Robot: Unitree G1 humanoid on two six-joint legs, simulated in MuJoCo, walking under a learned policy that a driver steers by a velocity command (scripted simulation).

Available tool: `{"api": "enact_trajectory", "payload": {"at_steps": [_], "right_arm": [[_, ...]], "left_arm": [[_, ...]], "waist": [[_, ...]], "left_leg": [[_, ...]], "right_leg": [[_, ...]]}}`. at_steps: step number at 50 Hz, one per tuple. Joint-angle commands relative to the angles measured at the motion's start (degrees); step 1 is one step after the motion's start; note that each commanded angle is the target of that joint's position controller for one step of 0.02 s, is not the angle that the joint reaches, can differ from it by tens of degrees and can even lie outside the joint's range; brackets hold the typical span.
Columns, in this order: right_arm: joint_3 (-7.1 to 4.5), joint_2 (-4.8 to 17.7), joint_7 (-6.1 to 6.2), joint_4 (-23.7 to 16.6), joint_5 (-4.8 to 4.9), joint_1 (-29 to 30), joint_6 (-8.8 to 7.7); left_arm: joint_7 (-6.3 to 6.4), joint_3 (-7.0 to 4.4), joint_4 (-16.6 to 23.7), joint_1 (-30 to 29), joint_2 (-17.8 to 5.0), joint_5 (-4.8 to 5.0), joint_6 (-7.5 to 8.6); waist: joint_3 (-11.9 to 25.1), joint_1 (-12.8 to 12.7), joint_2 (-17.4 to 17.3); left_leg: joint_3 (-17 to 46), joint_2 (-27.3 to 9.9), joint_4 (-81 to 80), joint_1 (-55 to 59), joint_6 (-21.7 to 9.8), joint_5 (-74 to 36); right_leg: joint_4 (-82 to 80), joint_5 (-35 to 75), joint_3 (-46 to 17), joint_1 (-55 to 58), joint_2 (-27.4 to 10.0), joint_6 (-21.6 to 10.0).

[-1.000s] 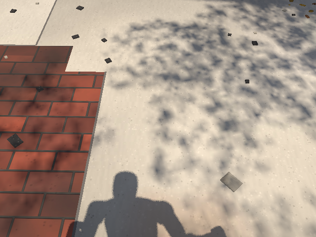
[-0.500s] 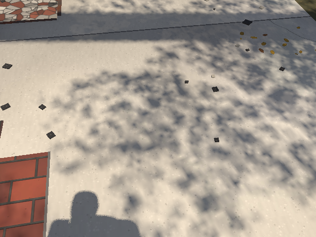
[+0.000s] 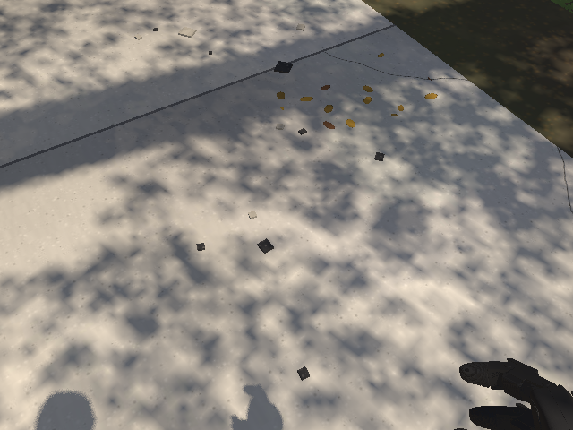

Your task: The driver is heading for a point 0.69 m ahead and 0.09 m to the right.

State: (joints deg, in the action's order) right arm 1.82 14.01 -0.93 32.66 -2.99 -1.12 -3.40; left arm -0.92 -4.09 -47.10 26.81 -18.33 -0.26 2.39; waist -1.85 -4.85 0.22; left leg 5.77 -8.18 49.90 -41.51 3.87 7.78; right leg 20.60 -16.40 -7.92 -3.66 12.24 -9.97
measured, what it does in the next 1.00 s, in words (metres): walks ahead, turning right: left foot, then right foot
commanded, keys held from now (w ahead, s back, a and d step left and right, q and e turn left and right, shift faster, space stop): w+e+shift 0.54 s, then shift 0.46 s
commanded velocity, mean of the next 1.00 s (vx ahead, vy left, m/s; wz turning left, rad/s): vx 0.74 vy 0.00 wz -0.73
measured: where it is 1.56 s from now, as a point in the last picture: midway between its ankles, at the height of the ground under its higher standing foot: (399, 312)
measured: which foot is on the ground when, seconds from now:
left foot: up 0.00-0.12, down 0.14-0.60, up 0.62-1.00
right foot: down 0.00-0.16, up 0.18-0.60, down 0.62-1.00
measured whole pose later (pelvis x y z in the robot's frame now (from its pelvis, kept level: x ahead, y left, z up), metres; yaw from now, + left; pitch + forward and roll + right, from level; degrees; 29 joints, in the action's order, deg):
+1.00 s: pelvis +0.72 -0.15 +0.00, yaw -43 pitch +0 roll -2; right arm -0.1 13.8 0.4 41.6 -1.4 -9.7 -1.1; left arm 0.0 -1.8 -47.9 18.4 -15.0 -0.6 2.2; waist -4.9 -3.0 -2.3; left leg -0.8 -2.6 36.7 -31.0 -1.4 2.2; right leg 22.2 -18.3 -1.1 -3.4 9.4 -7.2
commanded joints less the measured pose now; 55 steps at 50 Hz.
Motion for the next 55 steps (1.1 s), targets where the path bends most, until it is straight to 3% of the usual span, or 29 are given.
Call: {"api": "enact_trajectory", "payload": {"at_steps": [1,3,5,6,7,8,9,10,12,17,20,23,25,27,29,30,31,32,33,34,35,37,43,48,51,52,53,54,55], "right_arm": [[-1.09,4.95,-0.34,-3.93,1.42,4.45,-0.26],[-1.57,6.59,-0.07,-4.33,1.63,5.0,-0.56],[-3.05,10.07,0.75,-2.39,1.66,-1.5,-0.87],[-4.29,12.54,1.47,-0.38,1.77,-10.03,-1.16],[-5.65,15.17,2.6,2.29,1.27,-22.55,-1.45],[-7.04,19.4,3.63,3.69,-0.95,-32.61,-1.77],[-7.79,22.29,2.94,2.95,-1.24,-25.1,-1.32],[-6.97,15.36,2.59,1.21,-0.66,-17.17,-0.91],[-5.57,9.63,2.14,2.81,-0.21,-15.41,-0.53],[-4.95,7.38,0.84,9.3,1.78,-19.5,-3.02],[-5.02,8.2,0.66,10.34,1.31,-17.86,-3.93],[-5.41,9.85,0.94,12.53,1.16,-21.65,-3.98],[-5.68,11.49,1.41,13.35,1.08,-23.83,-3.6],[-6.38,14.59,2.36,13.35,1.26,-25.49,-2.39],[-6.9,16.81,3.0,12.33,1.42,-22.52,-0.68],[-6.68,15.79,2.48,11.53,1.77,-20.82,-0.52],[-5.89,9.79,1.64,10.04,1.25,-22.24,-0.51],[-4.95,8.34,2.14,5.92,2.51,-28.87,-0.53],[-4.7,10.1,2.59,4.93,2.93,-22.76,-0.9],[-4.07,9.43,2.57,4.87,3.3,-21.2,-1.13],[-3.99,8.96,2.37,4.84,2.17,-18.47,-0.93],[-4.02,8.51,1.93,6.52,0.81,-20.28,1.26],[-2.95,3.23,1.18,6.75,1.79,-17.17,2.47],[-3.24,4.44,1.49,6.36,1.78,-11.36,1.87],[-4.04,6.17,1.93,9.24,0.64,-17.74,0.66],[-4.42,8.27,2.18,10.36,0.77,-20.91,-0.23],[-5.05,11.39,2.2,9.74,1.13,-22.63,-0.22],[-4.34,8.73,1.9,9.79,2.67,-22.79,0.62],[-3.77,7.3,1.52,9.39,3.36,-20.1,0.92]], "left_arm": [[-0.2,-2.9,5.25,-4.53,-10.19,0.59,1.65],[0.09,-3.22,5.14,-3.94,-10.67,0.63,1.5],[0.5,-3.63,5.55,-5.24,-12.39,0.15,1.41],[0.25,-3.89,5.72,-6.88,-14.15,-0.13,1.48],[-0.01,-3.44,6.48,-9.79,-12.68,-0.33,2.06],[0.25,-1.03,8.66,-9.79,-3.65,0.13,2.79],[0.01,0.63,12.17,-3.98,-1.09,1.94,2.47],[0.53,0.49,9.84,-7.87,-5.17,0.09,1.1],[-0.99,0.06,10.01,-13.35,-6.52,-1.53,-0.18],[-3.59,1.69,15.08,-20.05,-2.28,-1.91,-2.97],[-4.01,2.14,17.51,-24.88,-2.75,-1.41,-3.21],[-5.12,2.8,18.84,-31.3,-2.37,-1.51,-3.05],[-5.38,3.13,18.7,-33.19,-1.74,-1.38,-2.7],[-4.59,2.6,17.23,-29.31,-2.98,-1.4,-2.52],[-3.35,0.95,11.6,-11.64,-5.78,-2.33,-1.55],[-1.88,-0.38,7.55,-1.66,-7.25,-2.64,-0.82],[-0.27,-2.05,7.15,-5.55,-11.54,-1.04,-1.23],[-0.35,-3.01,10.54,-6.61,-16.96,-2.04,-1.75],[0.5,-3.25,11.29,-4.4,-14.44,-1.12,-1.97],[1.43,-2.61,10.1,-7.6,-11.62,-0.38,-1.86],[1.83,-1.51,9.13,-10.37,-8.3,-0.15,-1.43],[2.05,-0.15,8.41,-12.6,-5.31,0.03,-0.42],[0.56,0.48,4.52,-12.38,-3.74,-0.33,1.18],[0.94,0.86,1.81,-8.1,-3.14,-0.31,0.48],[1.7,0.76,1.09,-9.43,-3.9,-0.06,0.08],[1.82,0.83,1.58,-8.52,-3.75,-0.06,0.39],[2.07,1.43,1.21,-0.48,-0.43,0.79,0.34],[2.27,1.23,0.13,-0.47,-1.12,0.51,-0.81],[2.19,0.98,-0.43,-2.46,-2.21,-0.59,-1.82]], "waist": [[-1.28,0.97,1.34],[-0.16,0.51,2.41],[4.19,3.75,2.63],[9.42,8.93,1.52],[14.9,15.61,0.51],[21.98,17.25,-11.52],[25.4,8.77,-27.35],[15.25,8.69,-14.22],[6.18,8.29,-2.78],[-0.27,5.35,-4.93],[-3.1,3.82,-4.43],[-6.64,5.56,-2.21],[-6.3,5.72,-2.2],[-1.81,2.78,-5.48],[5.88,-5.76,-6.48],[9.39,-9.31,-4.07],[9.48,-2.6,9.8],[22.52,1.91,8.2],[27.58,-2.21,0.44],[18.43,0.7,-2.34],[9.91,3.38,-4.85],[3.07,7.1,-6.66],[5.89,7.37,0.75],[4.36,3.32,3.78],[3.12,7.01,2.41],[5.43,7.58,-1.32],[12.86,5.24,-10.77],[18.41,6.57,-13.13],[14.53,5.61,-6.85]], "left_leg": [[-5.62,5.06,-11.49,16.61,-0.51,-12.67],[-4.42,6.22,-17.0,18.98,-1.33,-12.16],[-3.7,8.83,-19.8,27.25,-2.21,-5.14],[-4.46,9.5,-20.04,36.56,-2.88,0.07],[-2.19,5.62,-18.1,50.96,-4.0,5.68],[16.16,-9.98,-22.26,64.9,-6.24,30.0],[48.59,-19.82,-36.32,65.74,-10.75,41.25],[43.1,-16.81,-36.49,56.93,-11.5,46.51],[22.89,-11.71,-35.39,44.72,-10.1,27.03],[0.51,-7.96,-40.2,36.56,-7.71,2.71],[-10.53,-5.55,-42.77,33.97,-6.69,-7.11],[-18.21,-3.53,-44.49,36.64,-5.05,-17.35],[-22.02,-3.06,-41.29,40.41,-3.55,-39.4],[-22.5,-4.77,-31.88,46.32,-2.98,-65.16],[-20.03,-7.06,-8.71,41.82,-4.55,-71.66],[-20.35,-4.88,8.54,33.1,-4.5,-54.85],[-19.44,6.58,30.45,14.73,-2.93,16.48],[-9.83,8.0,47.75,4.12,-1.59,26.13],[-3.35,6.88,49.2,-0.43,-1.34,18.69],[-3.75,4.19,42.91,-1.07,-1.26,14.47],[-3.82,2.07,35.59,1.13,-1.48,14.19],[-3.84,1.14,27.23,9.66,-1.19,15.34],[-8.18,4.45,-0.03,17.58,-3.42,-1.36],[-7.82,6.54,-11.96,18.84,-5.15,-8.23],[-7.58,8.04,-22.9,26.69,-7.73,-9.9],[-3.17,3.22,-23.83,34.39,-8.99,-33.55],[9.45,-10.96,-19.91,44.83,-18.2,-63.63],[18.73,-16.59,-23.08,45.97,-24.45,-67.35],[16.69,-14.89,-25.89,40.48,-24.07,-54.81]], "right_leg": [[-9.03,22.29,-13.14,-14.68,-11.41,-4.8],[-5.9,26.36,-15.06,-9.04,-12.86,-3.07],[3.1,37.31,-16.36,-4.19,-13.15,-0.63],[13.81,41.72,-14.94,-4.29,-11.83,0.71],[29.0,37.22,-12.66,-11.89,-9.58,1.97],[49.06,3.55,-6.97,-25.23,-4.73,2.31],[59.15,-12.94,-1.36,-37.9,-3.48,3.15],[61.61,-5.76,0.07,-42.27,-9.17,2.86],[56.8,-0.62,2.59,-40.29,-13.48,3.9],[53.62,5.07,4.02,-42.68,-17.91,5.36],[45.93,13.62,6.37,-41.73,-17.64,5.54],[32.8,17.09,13.25,-38.49,-15.96,3.45],[25.67,15.98,18.31,-32.54,-12.49,0.99],[23.55,11.14,20.76,-26.15,-8.21,-0.84],[18.86,8.35,16.69,-6.47,-4.89,-3.22],[10.62,14.99,11.75,8.08,-6.01,-4.54],[13.23,33.6,-2.09,20.83,-17.16,-4.15],[15.7,68.83,-25.09,31.91,-32.04,-15.43],[9.61,63.55,-26.94,32.34,-33.21,-18.08],[4.97,54.18,-22.19,20.94,-31.58,-16.05],[2.15,47.98,-17.7,9.76,-27.91,-12.82],[-1.67,52.21,-10.09,-5.86,-24.59,-9.87],[-1.72,59.45,4.64,-9.0,-14.79,-1.62],[1.27,51.87,2.91,-1.99,-17.36,0.88],[10.99,50.43,1.38,-1.06,-17.36,2.74],[17.87,39.27,2.58,-3.82,-13.86,4.52],[32.03,8.79,4.73,-10.39,-7.59,6.86],[40.18,-19.31,3.64,-14.32,-3.03,7.81],[42.97,-20.07,-0.01,-15.75,-4.86,8.04]]}}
